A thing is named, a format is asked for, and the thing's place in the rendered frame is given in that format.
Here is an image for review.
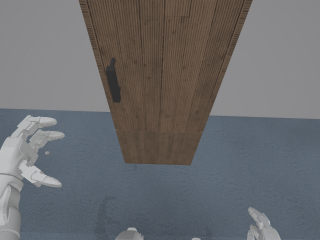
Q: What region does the cupboard door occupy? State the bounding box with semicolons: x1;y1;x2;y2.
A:
84;0;247;133

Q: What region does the left robot forearm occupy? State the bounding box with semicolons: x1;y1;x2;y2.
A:
0;173;24;240

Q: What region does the robot left shin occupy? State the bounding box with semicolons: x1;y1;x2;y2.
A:
127;227;137;231

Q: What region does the robot left hand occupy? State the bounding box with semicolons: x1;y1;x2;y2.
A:
0;115;65;188

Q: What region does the robot left thigh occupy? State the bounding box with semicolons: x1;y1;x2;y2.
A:
115;230;144;240

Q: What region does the robot right hand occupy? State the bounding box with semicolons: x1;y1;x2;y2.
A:
247;207;281;240

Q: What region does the handle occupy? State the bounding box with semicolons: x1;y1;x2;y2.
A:
106;57;121;103

